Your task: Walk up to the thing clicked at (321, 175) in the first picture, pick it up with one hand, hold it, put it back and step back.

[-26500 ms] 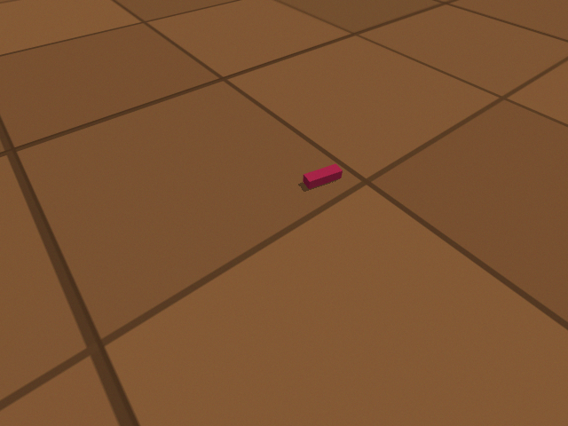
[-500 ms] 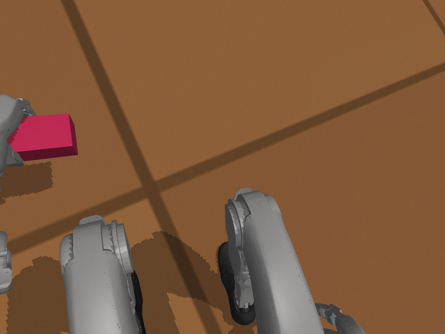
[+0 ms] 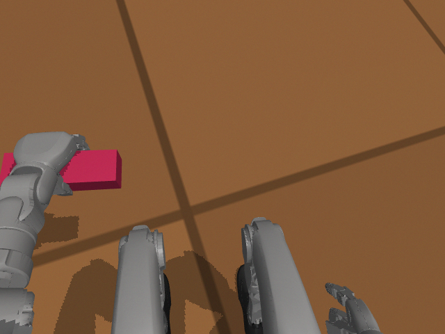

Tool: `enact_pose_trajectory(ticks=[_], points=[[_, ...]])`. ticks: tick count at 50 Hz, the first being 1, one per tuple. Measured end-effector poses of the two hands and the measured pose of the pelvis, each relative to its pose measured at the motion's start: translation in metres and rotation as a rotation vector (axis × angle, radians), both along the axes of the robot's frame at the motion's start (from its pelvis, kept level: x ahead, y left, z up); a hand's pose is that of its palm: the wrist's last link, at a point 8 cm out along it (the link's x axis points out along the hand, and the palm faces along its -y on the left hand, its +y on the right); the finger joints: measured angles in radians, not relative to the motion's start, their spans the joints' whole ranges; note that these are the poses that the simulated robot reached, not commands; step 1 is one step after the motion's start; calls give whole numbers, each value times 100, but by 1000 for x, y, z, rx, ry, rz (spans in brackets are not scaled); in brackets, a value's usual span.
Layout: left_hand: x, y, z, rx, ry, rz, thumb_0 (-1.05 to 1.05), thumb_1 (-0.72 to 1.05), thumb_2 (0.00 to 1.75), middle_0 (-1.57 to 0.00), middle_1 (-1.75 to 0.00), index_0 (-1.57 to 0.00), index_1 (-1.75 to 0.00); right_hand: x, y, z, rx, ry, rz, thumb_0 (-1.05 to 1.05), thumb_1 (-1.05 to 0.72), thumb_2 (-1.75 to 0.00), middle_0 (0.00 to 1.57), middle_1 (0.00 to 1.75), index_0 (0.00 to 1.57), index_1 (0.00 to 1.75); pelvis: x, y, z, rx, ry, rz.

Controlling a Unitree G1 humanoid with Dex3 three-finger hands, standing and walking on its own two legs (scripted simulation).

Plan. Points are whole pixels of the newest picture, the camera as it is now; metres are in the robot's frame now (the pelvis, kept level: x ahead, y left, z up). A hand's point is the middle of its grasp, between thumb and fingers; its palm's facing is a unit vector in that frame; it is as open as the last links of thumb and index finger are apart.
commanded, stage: lift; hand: left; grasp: from above
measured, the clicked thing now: (66, 171) +0.43 +0.28 -0.12
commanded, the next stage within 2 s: hold in 0.96 s
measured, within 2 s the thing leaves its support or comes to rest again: neither
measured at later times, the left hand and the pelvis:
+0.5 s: hand out of the picture +0.36 +0.26 +0.12, palm faces -0.44 -0.08 -0.89, open 9.2 cm; pelvis +0.03 +0.00 +0.18, yaw +3 degrees
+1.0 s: hand out of the picture +0.38 +0.24 +0.20, palm faces -0.44 -0.08 -0.89, open 9.3 cm; pelvis +0.07 +0.00 +0.27, yaw +3 degrees
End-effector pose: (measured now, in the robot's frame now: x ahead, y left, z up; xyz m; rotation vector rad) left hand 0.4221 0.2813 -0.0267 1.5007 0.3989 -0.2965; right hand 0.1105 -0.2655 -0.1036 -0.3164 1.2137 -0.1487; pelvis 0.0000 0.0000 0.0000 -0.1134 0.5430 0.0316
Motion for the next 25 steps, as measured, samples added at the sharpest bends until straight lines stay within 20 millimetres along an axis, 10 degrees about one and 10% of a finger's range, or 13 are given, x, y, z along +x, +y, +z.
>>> enact_pose_trajectory(ticks=[25], points=[[-53, -21, 202, -10, 20, 38, 0, 14, 34, -76, -41, -79, -39, 40, 9, 178, 26, -181, -58, 1, -91, -90, 20, 30, 20, 30, 31, -3, 182, 69, -216, 19]])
